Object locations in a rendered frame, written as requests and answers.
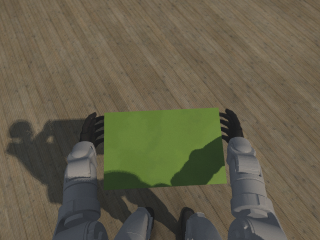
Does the robot right forearm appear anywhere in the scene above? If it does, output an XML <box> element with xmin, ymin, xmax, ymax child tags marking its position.
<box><xmin>226</xmin><ymin>136</ymin><xmax>285</xmax><ymax>233</ymax></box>

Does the left robot upper arm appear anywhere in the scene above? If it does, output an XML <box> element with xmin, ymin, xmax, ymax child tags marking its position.
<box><xmin>53</xmin><ymin>220</ymin><xmax>109</xmax><ymax>240</ymax></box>

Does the left robot hand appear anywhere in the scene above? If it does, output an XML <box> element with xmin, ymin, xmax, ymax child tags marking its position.
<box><xmin>79</xmin><ymin>112</ymin><xmax>104</xmax><ymax>148</ymax></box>

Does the robot left forearm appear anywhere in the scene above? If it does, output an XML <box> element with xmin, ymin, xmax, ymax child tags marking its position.
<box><xmin>52</xmin><ymin>141</ymin><xmax>101</xmax><ymax>240</ymax></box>

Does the robot right foot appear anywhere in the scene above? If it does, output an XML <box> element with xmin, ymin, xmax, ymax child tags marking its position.
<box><xmin>181</xmin><ymin>208</ymin><xmax>195</xmax><ymax>240</ymax></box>

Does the right robot upper arm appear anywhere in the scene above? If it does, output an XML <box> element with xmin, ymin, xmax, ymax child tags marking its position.
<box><xmin>227</xmin><ymin>216</ymin><xmax>287</xmax><ymax>240</ymax></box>

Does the right robot hand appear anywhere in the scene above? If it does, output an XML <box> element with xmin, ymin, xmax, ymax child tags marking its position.
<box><xmin>219</xmin><ymin>108</ymin><xmax>244</xmax><ymax>143</ymax></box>

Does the robot left shin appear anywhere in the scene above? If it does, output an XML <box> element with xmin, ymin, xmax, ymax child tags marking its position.
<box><xmin>136</xmin><ymin>207</ymin><xmax>150</xmax><ymax>240</ymax></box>

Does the carton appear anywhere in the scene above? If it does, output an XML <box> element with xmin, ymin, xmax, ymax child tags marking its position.
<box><xmin>103</xmin><ymin>107</ymin><xmax>227</xmax><ymax>190</ymax></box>

